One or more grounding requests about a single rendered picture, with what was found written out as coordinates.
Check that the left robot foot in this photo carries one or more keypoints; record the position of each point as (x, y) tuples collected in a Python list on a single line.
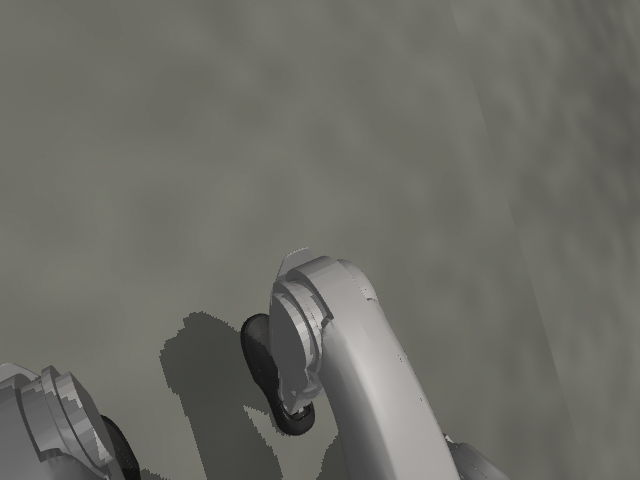
[(123, 452)]

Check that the right robot hand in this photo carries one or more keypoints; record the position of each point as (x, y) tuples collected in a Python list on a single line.
[(473, 465)]

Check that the right robot foot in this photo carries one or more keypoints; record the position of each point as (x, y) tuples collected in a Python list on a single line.
[(256, 348)]

